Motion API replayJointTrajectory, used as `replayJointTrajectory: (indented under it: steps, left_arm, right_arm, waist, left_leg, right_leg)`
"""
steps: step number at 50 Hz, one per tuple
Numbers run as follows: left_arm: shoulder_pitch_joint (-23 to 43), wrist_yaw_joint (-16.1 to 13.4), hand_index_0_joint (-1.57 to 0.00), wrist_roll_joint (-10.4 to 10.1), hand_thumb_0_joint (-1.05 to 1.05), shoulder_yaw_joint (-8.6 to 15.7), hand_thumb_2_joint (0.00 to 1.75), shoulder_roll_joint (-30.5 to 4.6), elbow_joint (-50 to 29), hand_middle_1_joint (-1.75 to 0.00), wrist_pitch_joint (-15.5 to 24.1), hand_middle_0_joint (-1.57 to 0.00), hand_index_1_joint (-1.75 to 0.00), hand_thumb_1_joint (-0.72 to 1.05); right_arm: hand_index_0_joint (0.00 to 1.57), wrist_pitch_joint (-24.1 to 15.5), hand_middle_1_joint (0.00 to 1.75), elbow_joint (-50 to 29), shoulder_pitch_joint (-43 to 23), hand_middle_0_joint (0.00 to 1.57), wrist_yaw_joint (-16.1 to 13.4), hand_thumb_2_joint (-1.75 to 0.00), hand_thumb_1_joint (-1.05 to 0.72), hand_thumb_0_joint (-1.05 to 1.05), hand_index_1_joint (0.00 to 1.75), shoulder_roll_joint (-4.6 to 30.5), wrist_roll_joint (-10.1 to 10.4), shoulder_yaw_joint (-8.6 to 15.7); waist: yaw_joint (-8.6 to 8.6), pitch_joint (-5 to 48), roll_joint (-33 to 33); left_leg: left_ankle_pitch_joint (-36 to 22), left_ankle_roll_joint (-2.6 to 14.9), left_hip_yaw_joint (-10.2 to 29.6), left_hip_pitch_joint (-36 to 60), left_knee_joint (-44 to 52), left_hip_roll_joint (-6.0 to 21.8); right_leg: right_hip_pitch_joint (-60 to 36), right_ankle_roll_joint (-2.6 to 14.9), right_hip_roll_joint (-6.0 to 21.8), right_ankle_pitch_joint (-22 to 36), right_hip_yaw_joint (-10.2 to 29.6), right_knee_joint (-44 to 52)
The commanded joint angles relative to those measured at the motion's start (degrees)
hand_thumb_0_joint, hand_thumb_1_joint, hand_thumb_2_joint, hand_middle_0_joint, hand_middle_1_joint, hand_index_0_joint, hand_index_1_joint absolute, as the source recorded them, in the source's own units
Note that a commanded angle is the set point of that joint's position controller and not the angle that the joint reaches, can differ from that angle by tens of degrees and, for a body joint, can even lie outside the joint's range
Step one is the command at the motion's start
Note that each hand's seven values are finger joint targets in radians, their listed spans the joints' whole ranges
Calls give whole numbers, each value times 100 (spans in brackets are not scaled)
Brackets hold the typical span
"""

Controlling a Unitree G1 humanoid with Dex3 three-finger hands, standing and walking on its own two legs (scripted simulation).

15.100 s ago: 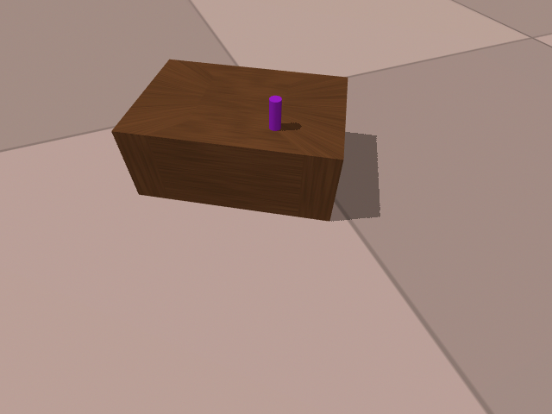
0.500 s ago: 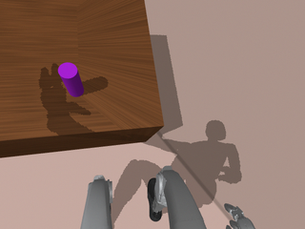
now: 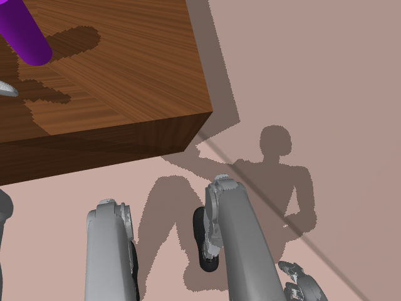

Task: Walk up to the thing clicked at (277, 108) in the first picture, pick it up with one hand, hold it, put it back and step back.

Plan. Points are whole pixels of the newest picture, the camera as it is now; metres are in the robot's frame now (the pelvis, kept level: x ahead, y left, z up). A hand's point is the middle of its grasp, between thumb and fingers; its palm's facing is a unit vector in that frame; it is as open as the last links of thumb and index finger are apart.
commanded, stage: close in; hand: left
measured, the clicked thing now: (17, 26) +0.58 +0.21 +0.00
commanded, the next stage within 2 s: rest palm in 0.44 s
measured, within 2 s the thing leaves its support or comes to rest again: neither
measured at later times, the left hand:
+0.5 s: hand (1, 34) +0.56 +0.23 +0.02, palm faces +0.20 -0.98 +0.00, open 17.6 cm
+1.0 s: hand (20, 43) +0.56 +0.21 +0.00, palm faces +0.19 -0.98 -0.04, open 16.7 cm
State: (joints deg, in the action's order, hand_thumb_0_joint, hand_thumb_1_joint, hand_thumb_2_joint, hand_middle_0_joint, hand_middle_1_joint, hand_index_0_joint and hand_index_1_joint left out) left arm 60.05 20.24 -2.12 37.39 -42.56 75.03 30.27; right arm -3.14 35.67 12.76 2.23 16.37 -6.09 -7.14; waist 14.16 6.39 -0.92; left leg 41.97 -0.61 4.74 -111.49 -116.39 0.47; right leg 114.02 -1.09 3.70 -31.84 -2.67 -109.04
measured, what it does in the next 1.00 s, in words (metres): stands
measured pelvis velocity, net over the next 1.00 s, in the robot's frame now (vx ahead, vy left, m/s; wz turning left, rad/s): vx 0.00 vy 0.00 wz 0.02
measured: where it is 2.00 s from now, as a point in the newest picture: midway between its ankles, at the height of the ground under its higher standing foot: (169, 267)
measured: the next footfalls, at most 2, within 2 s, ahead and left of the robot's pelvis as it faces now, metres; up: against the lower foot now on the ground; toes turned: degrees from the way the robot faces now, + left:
none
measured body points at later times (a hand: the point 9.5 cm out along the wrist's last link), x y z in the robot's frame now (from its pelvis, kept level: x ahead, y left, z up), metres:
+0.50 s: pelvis -0.01 +0.00 -0.01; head +0.21 +0.04 +0.38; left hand +0.54 +0.28 +0.02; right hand +0.02 -0.28 -0.11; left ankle +0.06 +0.12 -0.42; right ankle +0.11 -0.14 -0.42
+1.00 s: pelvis +0.00 +0.00 -0.01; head +0.23 +0.04 +0.37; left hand +0.54 +0.26 +0.00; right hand +0.05 -0.26 -0.13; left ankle +0.06 +0.12 -0.42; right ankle +0.11 -0.14 -0.42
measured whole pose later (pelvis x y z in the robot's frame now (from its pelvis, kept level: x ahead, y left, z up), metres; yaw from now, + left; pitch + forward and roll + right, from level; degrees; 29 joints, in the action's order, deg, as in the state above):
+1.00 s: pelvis +0.00 +0.00 -0.01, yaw +1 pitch +37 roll -4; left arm 59.7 2.5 1.2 26.0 -29.8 65.6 28.8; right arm 1.2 36.8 12.8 3.4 15.5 -4.5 -3.3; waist 12.3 7.4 -1.4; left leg 41.6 0.0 3.7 -113.6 -118.0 -0.5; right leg 116.1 -1.6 4.5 -31.9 -1.5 -111.0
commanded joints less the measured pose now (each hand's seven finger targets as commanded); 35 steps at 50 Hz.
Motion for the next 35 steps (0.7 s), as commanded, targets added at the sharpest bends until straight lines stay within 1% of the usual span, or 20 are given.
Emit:
replayJointTrajectory:
  steps: [1, 4, 6, 7, 8, 10, 12, 13, 14, 15, 16, 17, 19, 20, 21, 27, 28, 29, 32, 35]
  left_arm:
    - [2573, -508, -5, 36, 0, 104, 5, -1961, -1737, -8, 442, -3, -7, -51]
    - [2720, -859, -4, 193, 0, 18, 5, -1862, -1995, -8, 323, -3, -6, -50]
    - [2805, -1026, -5, 294, 0, -159, 4, -1742, -2126, -7, 209, -4, -6, -50]
    - [2863, -1074, -5, 315, 0, -314, 4, -1547, -2110, -7, 159, -3, -5, -49]
    - [2808, -1121, -5, 321, 0, -329, 4, -1531, -2089, -7, 106, -4, -5, -51]
    - [2588, -1138, -6, 264, 0, -402, 2, -1323, -1858, -6, -6, -4, -4, -51]
    - [2475, -1108, -6, 183, 0, -436, 0, -1278, -1881, -6, -74, -4, -4, -55]
    - [2376, -1081, -7, 127, 0, -537, 0, -1036, -1731, -6, -115, -4, -3, -56]
    - [2284, -1088, -7, 105, 0, -563, 0, -984, -1606, -7, -163, -4, -4, -57]
    - [2191, -1119, -7, 99, 0, -454, 0, -1058, -1520, -6, -182, -4, -4, -59]
    - [2107, -1140, -7, 96, 0, -501, 0, -943, -1517, -6, -191, -4, -3, -58]
    - [2165, -1157, -7, 101, 0, -593, 0, -825, -1508, -6, -178, -4, -3, -60]
    - [2168, -1227, -7, 109, 0, -570, 0, -775, -1635, -6, -137, -4, -3, -60]
    - [2240, -1234, -7, 121, 0, -769, 0, -520, -1645, -6, -123, -4, -3, -60]
    - [2229, -1292, -7, 128, 0, -675, 0, -605, -1716, -6, -110, -5, -3, -61]
    - [2556, -1520, -7, 211, 0, -1022, 0, -236, -2128, -6, 0, -5, -3, -61]
    - [2565, -1551, -8, 207, 0, -1055, 0, -117, -2194, -3, 19, -7, -2, -61]
    - [2538, -1594, -8, 220, 0, -964, 0, -305, -2249, -3, 37, -8, -2, -61]
    - [2421, -1689, -8, 258, 0, -1057, 0, -46, -2097, -3, 64, -7, -2, -61]
    - [2348, -1762, -8, 305, 0, -1014, 0, -127, -2191, -3, 121, -8, -2, -61]
  right_arm:
    - [20, 81, 30, -182, 1340, 20, -25, -89, -89, 0, 30, 1349, 4, 525]
    - [20, 194, 30, -154, 1411, 20, -22, -90, -90, 0, 30, 1336, 13, 610]
    - [20, 268, 30, -123, 1453, 20, -43, -90, -90, 0, 30, 1332, 41, 678]
    - [20, 293, 30, -89, 1429, 20, -46, -90, -90, 0, 30, 1314, 65, 693]
    - [20, 310, 30, -79, 1469, 20, -62, -89, -90, 0, 30, 1305, 74, 696]
    - [20, 330, 30, -55, 1473, 20, -96, -89, -90, 0, 30, 1311, 118, 713]
    - [20, 345, 30, -55, 1478, 20, -109, -89, -91, 0, 30, 1295, 155, 699]
    - [20, 346, 30, -75, 1438, 20, -114, -89, -91, 0, 30, 1286, 180, 697]
    - [20, 337, 30, -78, 1419, 20, -122, -89, -91, 0, 30, 1289, 201, 698]
    - [20, 344, 30, -56, 1447, 20, -123, -90, -91, 0, 30, 1276, 210, 701]
    - [20, 350, 30, -80, 1423, 20, -115, -89, -91, 0, 30, 1251, 218, 681]
    - [20, 348, 30, -74, 1358, 20, -110, -90, -91, 0, 30, 1226, 225, 694]
    - [20, 355, 30, -93, 1388, 20, -90, -89, -91, 0, 30, 1245, 226, 709]
    - [20, 357, 30, -115, 1328, 20, -85, -89, -91, 0, 30, 1209, 228, 710]
    - [20, 352, 30, -99, 1382, 20, -76, -89, -91, 0, 30, 1216, 223, 731]
    - [20, 349, 30, -32, 1397, 20, -47, -90, -92, 0, 30, 1206, 197, 780]
    - [20, 353, 30, -16, 1435, 20, -48, -90, -91, 0, 30, 1221, 184, 814]
    - [20, 353, 30, -10, 1426, 20, -46, -90, -91, 0, 30, 1218, 184, 796]
    - [20, 368, 30, 49, 1432, 20, -24, -90, -92, 0, 30, 1201, 152, 805]
    - [20, 381, 30, 62, 1404, 20, -7, -90, -92, 0, 30, 1182, 128, 790]
  waist:
    - [-139, 4507, -1508]
    - [-198, 4884, -1718]
    - [-160, 4820, -1751]
    - [-75, 4575, -1702]
    - [-63, 4571, -1604]
    - [30, 4289, -1209]
    - [-25, 4229, -1136]
    - [-6, 4078, -1039]
    - [6, 3875, -905]
    - [-19, 3748, -815]
    - [-55, 3650, -830]
    - [-29, 3466, -770]
    - [-93, 3543, -909]
    - [-30, 3491, -990]
    - [-88, 3694, -1009]
    - [-61, 3913, -1337]
    - [-48, 4038, -1374]
    - [-123, 4140, -1446]
    - [-49, 4057, -1395]
    - [-134, 4198, -1358]
  left_leg:
    - [-1255, 144, -245, 2000, 1400, -86]
    - [-1355, 123, -277, 2227, 1367, -100]
    - [-1112, 137, -308, 2157, 1422, -106]
    - [-852, 156, -268, 2073, 1471, -102]
    - [-774, 178, -311, 1964, 1440, -106]
    - [-603, 244, -329, 1615, 1358, -116]
    - [-651, 252, -337, 1502, 1347, -117]
    - [-711, 246, -315, 1493, 1354, -121]
    - [-647, 260, -299, 1333, 1366, -118]
    - [-575, 284, -328, 1145, 1324, -120]
    - [-678, 269, -325, 1156, 1365, -125]
    - [-478, 281, -307, 1093, 1411, -119]
    - [-679, 241, -265, 1347, 1473, -112]
    - [-737, 218, -232, 1441, 1511, -103]
    - [-863, 213, -242, 1620, 1474, -95]
    - [-1070, 134, -114, 2183, 1651, -90]
    - [-1299, 118, -117, 2360, 1615, -88]
    - [-1328, 117, -135, 2350, 1618, -103]
    - [-1666, 115, -152, 2394, 1523, -106]
    - [-1861, 126, -214, 2379, 1444, -115]
  right_leg:
    - [-2926, 268, -162, 747, 16, 707]
    - [-2932, 284, -161, 845, 9, 645]
    - [-2915, 279, -166, 664, 7, 713]
    - [-2704, 279, -157, 469, -16, 766]
    - [-2813, 260, -174, 426, -5, 829]
    - [-2845, 221, -163, 321, 7, 949]
    - [-2884, 224, -164, 356, 38, 956]
    - [-2791, 231, -166, 398, -2, 947]
    - [-2760, 228, -170, 332, -13, 964]
    - [-2776, 218, -174, 284, 27, 1001]
    - [-2745, 231, -165, 377, 13, 990]
    - [-2597, 232, -173, 187, 12, 1033]
    - [-2511, 264, -173, 357, -32, 964]
    - [-2401, 274, -168, 402, -58, 929]
    - [-2456, 282, -176, 505, -50, 920]
    - [-2304, 323, -150, 655, -98, 865]
    - [-2294, 325, -134, 842, -88, 866]
    - [-2375, 340, -140, 835, -80, 829]
    - [-2339, 339, -128, 1077, -97, 796]
    - [-2503, 346, -132, 1212, -73, 756]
